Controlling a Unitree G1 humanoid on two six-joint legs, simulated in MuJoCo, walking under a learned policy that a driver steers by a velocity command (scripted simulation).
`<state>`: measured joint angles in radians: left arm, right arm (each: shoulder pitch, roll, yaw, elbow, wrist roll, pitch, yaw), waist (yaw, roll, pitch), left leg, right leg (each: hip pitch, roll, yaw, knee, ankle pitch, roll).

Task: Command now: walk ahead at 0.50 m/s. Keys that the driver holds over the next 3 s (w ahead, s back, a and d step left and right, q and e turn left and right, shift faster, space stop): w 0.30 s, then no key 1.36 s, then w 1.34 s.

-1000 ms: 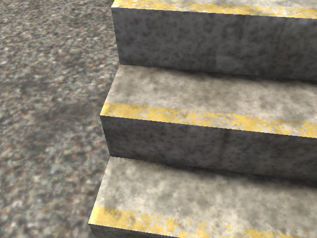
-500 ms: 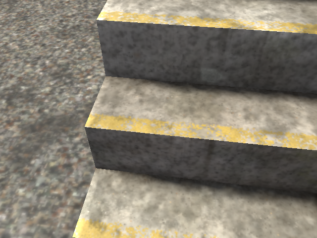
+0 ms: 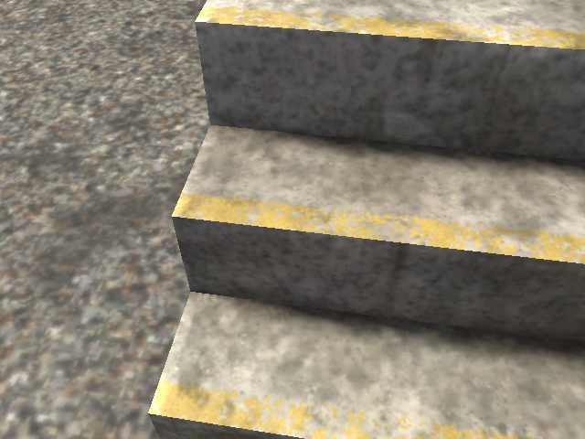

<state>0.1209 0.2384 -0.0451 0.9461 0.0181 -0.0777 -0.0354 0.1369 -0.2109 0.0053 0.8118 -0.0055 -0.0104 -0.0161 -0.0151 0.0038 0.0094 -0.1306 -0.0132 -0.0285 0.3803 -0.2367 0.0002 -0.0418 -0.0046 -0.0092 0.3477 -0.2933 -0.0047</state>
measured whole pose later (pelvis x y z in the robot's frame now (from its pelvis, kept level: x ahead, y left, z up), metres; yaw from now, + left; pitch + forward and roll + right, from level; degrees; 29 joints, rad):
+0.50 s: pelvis -0.02 +0.00 +0.00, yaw +0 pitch -1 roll +0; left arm 0.10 0.28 -0.05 1.00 0.02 -0.08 -0.06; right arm 0.10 -0.25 0.03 0.84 -0.01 0.00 -0.01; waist -0.01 0.01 0.01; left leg -0.12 -0.01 -0.03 0.32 -0.18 -0.01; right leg -0.04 0.00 -0.01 0.30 -0.24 0.00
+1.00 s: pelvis -0.05 -0.01 +0.00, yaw +0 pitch -2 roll +0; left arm 0.16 0.26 -0.04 1.07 0.02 -0.06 -0.05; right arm 0.20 -0.26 0.00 0.93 0.00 0.03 -0.04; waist -0.01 0.02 0.03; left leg -0.18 0.01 -0.03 0.35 -0.15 -0.02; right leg -0.11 0.01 -0.01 0.35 -0.22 -0.01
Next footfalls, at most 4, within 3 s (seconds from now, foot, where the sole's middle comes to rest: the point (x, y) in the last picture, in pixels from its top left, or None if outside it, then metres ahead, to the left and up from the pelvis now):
none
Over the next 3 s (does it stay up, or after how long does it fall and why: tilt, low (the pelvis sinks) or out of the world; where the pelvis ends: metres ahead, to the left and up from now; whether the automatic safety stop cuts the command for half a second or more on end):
stays up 0.00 0.00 0.00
